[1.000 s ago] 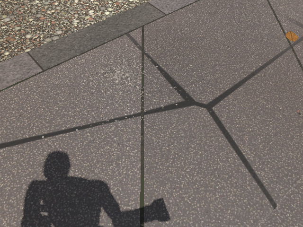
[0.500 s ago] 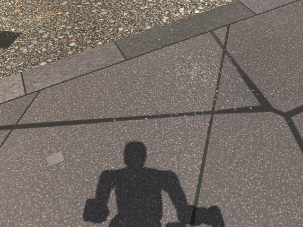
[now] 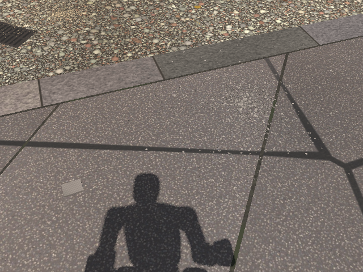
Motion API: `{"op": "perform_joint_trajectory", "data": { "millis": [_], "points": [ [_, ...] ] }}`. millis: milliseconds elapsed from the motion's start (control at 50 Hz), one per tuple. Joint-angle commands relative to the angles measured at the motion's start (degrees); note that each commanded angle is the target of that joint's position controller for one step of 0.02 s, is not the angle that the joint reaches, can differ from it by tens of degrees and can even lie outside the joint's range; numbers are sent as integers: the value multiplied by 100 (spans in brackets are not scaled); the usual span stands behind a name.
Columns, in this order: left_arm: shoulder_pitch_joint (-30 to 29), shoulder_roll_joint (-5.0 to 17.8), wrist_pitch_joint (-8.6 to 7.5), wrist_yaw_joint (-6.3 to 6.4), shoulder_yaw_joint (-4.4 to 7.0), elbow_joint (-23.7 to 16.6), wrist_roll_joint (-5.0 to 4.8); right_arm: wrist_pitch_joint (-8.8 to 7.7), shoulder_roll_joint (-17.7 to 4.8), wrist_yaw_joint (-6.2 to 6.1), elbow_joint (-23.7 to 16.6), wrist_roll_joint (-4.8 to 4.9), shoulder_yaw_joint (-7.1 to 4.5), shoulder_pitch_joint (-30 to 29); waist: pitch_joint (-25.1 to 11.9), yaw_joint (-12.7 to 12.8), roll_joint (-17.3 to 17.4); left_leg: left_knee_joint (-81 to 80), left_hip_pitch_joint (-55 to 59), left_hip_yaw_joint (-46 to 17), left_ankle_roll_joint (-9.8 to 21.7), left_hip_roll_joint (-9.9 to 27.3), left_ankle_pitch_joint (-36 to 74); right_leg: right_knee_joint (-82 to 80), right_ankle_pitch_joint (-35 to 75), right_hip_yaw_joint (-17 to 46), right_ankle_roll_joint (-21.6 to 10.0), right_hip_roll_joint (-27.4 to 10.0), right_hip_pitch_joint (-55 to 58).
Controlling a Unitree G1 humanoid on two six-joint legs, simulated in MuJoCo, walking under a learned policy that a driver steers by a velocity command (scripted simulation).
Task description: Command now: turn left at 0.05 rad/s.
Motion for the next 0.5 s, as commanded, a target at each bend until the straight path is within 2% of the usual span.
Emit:
{"op": "perform_joint_trajectory", "data": {
  "millis": [20, 40, 60, 80, 100, 120, 140, 160, 180, 200, 220, 240, 280, 300, 320, 340, 360, 380, 400, 420, 440, 460, 480, 500],
  "points": [
    [375, 241, -33, 62, 54, -43, -1, -6, -777, -23, -33, -23, -225, 40, -285, -17, 852, -509, 50, -1245, 875, 1287, 1495, -964, 515, -55, -64, 24, 410],
    [526, 159, -51, 86, 38, 66, 1, 49, -784, -27, 23, -5, -228, -12, -302, 87, 770, -339, -109, -1204, 811, 1170, 1109, -1617, 738, -202, -88, 110, 733],
    [753, 101, -82, 92, 29, 238, 33, 104, -750, -26, 65, 26, -222, -67, -298, 170, 546, -29, -363, -1088, 670, 1004, 597, -2276, 1425, -390, -91, 174, 1190],
    [788, 175, -125, 90, 63, 382, 90, 133, -672, -12, 148, 52, -228, 50, -262, 51, 60, 374, -501, -852, 471, 658, 227, -2248, 1877, -387, -36, 116, 1462],
    [789, 208, -155, 89, 75, 465, 108, 132, -545, -9, 275, 95, -215, 218, -307, -49, -220, 880, -1024, -686, 288, 388, -103, -2191, 2247, 9, -92, -276, 1925],
    [878, 267, -178, 100, 69, 473, 103, 131, -427, 2, 379, 119, -212, 281, -349, 23, -591, 1716, -1655, -367, 93, 21, -979, -2317, 2581, 720, -243, -967, 2253],
    [520, 483, -180, 143, 67, 340, 163, 142, -480, 4, 421, 143, -245, 308, -153, -6, -728, 1940, -1487, -129, -94, -50, -1425, -2576, 2107, 1224, -787, -1667, 1370],
    [119, 458, -216, 149, 71, 300, 169, 183, -643, 4, 516, 86, -283, 210, 1, -62, -498, 2516, -1257, -193, -167, 179, -1229, -2925, 1105, 1355, -1054, -1674, 789],
    [-93, 504, -257, 140, 64, 277, 187, 211, -676, 20, 476, 78, -288, 110, 256, -102, -841, 2479, -1103, -251, -158, 343, -1192, -2961, 962, 1401, -1262, -1751, 247],
    [-239, 350, -276, 132, 25, 315, 214, 223, -735, 28, 520, 96, -295, 10, 390, -156, -705, 2319, -1166, -184, -152, 377, -1167, -2937, 1088, 1127, -1220, -1494, 328],
    [-120, 244, -315, 144, -7, 414, 202, 235, -691, 39, 606, 61, -297, 34, 347, -128, -584, 2134, -1143, -101, -133, 357, -1118, -2837, 1343, 948, -1167, -1348, 520],
    [-50, 271, -324, 164, 7, 489, 197, 230, -613, 35, 719, 57, -278, 151, 205, -118, -505, 1881, -1032, 18, -130, 311, -1176, -2711, 1510, 809, -1122, -1200, 747],
    [126, 296, -326, 184, 19, 699, 145, 198, -450, 14, 841, 66, -234, 282, -3, -90, -494, 1175, -663, 167, -119, 271, -1132, -2433, 1919, 685, -1078, -1133, 976],
    [87, 279, -303, 189, 13, 774, 107, 180, -370, -2, 931, 86, -211, 432, -73, -177, -437, 523, -228, 229, -115, 234, -773, -2297, 1788, 588, -982, -1056, 882],
    [187, 304, -266, 180, 30, 885, 63, 161, -323, -8, 1097, 80, -194, 754, -236, -269, -314, -187, 501, 282, -106, 140, -302, -2295, 739, 536, -852, -953, 626],
    [394, 217, -213, 156, 47, 896, -25, 168, -607, 15, 1325, -5, -299, 921, -185, -81, 381, 287, 833, -31, 30, 97, -406, -2347, -573, 310, -643, -567, 307],
    [253, 378, -175, 153, 69, 901, -7, 193, -590, 42, 1438, -23, -330, 1261, -93, -289, 402, 87, 1142, -404, 272, 308, -1292, -2090, -1283, 184, -534, -427, -172],
    [-151, 382, -156, 122, 83, 808, 45, 198, -533, 37, 1577, -17, -324, 1745, 82, -563, 501, -346, 1427, -954, 446, 709, -1751, -1573, -1361, -60, -415, -166, -696],
    [-387, 141, -158, 47, 46, 714, 37, 183, -619, -13, 1653, 0, -319, 2101, 45, -683, 979, -1208, 1645, -1967, 637, 1387, -2261, -678, -1008, -441, -272, 209, -929],
    [-700, 83, -178, -29, 39, 620, 30, 139, -656, -91, 1657, 29, -284, 2151, 354, -759, 1196, -1964, 1612, -2623, 720, 1857, -1796, 79, -1126, -228, -216, 218, -1227],
    [-189, -41, -121, -75, 35, 681, -20, 139, -1028, -125, 1520, -25, -345, 1483, 373, -316, 1685, -2426, 1138, -3113, 1054, 2136, -1988, 663, -1033, -187, -149, 109, -1102],
    [58, 184, -56, -85, 93, 806, 2, 111, -1085, -90, 1364, 10, -397, 849, 338, -37, 1473, -2632, 520, -3100, 1163, 2148, -2204, 1181, -852, -183, -86, -95, -691],
    [82, 419, -37, -102, 188, 866, 8, 42, -1004, -39, 1270, 42, -385, 385, 191, 187, 1000, -2601, 166, -2470, 1030, 1879, -1673, 1500, -700, -227, -34, -94, -173],
    [340, 457, -25, -126, 247, 985, 22, -33, -942, -12, 1247, 9, -371, 91, -22, 428, 741, -2403, -38, -1759, 829, 1547, -1135, 1604, -500, -283, -29, -104, 370]
  ]
}}
Velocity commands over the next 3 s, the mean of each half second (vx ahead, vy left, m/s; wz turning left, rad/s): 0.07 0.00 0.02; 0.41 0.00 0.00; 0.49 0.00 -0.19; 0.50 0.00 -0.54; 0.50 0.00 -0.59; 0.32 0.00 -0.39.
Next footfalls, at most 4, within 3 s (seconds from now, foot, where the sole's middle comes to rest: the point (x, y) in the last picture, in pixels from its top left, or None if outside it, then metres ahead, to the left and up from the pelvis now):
0.04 right None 0.01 -0.10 -0.79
0.68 right None -0.02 -0.09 -0.81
1.08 left None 0.37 0.07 -0.77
1.64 right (197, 233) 0.64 -0.04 -0.77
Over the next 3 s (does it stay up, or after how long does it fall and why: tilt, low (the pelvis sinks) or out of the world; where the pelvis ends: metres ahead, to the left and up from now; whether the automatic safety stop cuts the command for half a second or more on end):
stays up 1.06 -0.26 0.01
